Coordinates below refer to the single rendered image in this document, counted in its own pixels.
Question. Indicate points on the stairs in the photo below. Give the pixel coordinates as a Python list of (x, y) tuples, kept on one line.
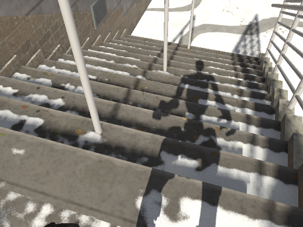
[(208, 117)]

